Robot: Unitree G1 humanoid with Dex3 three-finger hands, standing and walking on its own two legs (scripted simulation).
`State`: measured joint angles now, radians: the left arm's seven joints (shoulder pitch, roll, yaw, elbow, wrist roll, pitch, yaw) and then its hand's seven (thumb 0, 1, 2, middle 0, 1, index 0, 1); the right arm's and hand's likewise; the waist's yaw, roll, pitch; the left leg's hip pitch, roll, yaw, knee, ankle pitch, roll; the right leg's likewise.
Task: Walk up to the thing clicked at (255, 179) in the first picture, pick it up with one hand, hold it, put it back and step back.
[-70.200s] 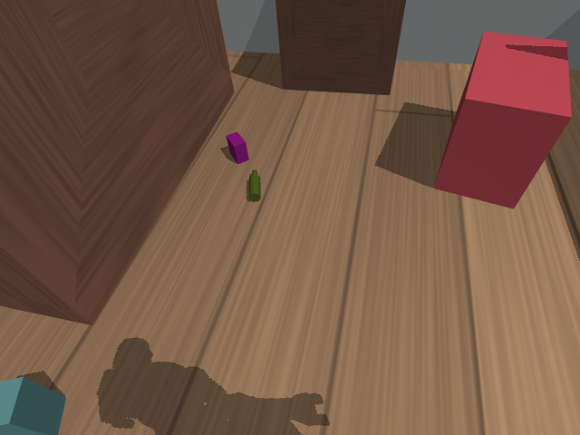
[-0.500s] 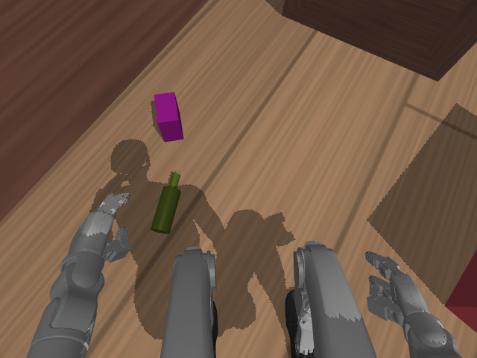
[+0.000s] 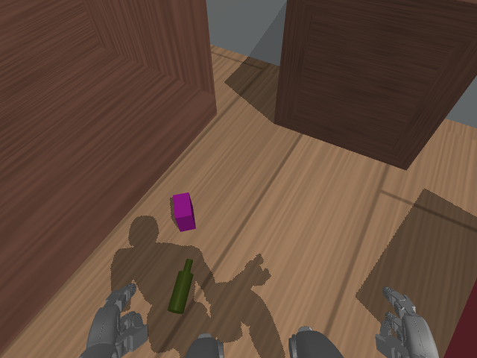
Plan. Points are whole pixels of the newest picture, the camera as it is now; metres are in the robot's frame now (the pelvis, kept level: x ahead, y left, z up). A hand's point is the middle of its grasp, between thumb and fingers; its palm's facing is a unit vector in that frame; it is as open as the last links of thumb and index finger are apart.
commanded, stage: home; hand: left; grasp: from above
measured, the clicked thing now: (182, 284) +0.45 +0.23 -0.65
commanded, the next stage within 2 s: none
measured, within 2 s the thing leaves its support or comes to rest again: neither
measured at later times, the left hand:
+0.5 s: hand (131, 344) +0.18 +0.19 -0.01, palm faces +0.08 -0.98 -0.19, open 8.1 cm
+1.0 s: hand (129, 338) +0.19 +0.19 -0.01, palm faces +0.06 -0.98 -0.20, open 7.8 cm
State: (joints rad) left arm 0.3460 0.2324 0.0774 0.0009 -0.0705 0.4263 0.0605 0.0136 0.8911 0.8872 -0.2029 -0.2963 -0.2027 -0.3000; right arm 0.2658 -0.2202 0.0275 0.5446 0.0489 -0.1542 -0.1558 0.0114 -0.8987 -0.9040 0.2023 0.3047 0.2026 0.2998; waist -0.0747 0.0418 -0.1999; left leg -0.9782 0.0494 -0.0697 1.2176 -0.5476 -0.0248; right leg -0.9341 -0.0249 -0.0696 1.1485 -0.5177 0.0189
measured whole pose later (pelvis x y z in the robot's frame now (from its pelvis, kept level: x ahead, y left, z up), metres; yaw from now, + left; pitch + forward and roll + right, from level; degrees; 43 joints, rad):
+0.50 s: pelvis +0.02 +0.00 +0.04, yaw +1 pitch +11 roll -3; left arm 0.49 0.21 0.04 -0.11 -0.05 0.45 0.01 0.01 0.79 0.82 -0.19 -0.28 -0.19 -0.28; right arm 0.27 -0.22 0.03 0.53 0.01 -0.24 -0.18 0.01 -0.90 -0.90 0.20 0.31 0.20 0.30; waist -0.03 0.04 -0.16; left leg -0.70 0.04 -0.06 1.01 -0.50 -0.02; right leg -0.65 -0.04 -0.07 0.94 -0.47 0.03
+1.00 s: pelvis +0.02 +0.01 +0.04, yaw +0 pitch +10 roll -3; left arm 0.49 0.22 0.04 -0.12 -0.05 0.45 0.02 0.01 0.83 0.85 -0.19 -0.29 -0.19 -0.29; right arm 0.29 -0.22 0.02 0.54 0.01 -0.22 -0.17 0.01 -0.90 -0.90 0.20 0.30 0.20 0.30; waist -0.04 0.04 -0.16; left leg -0.69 0.04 -0.04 1.01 -0.51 -0.01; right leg -0.64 -0.03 -0.06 0.94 -0.47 0.04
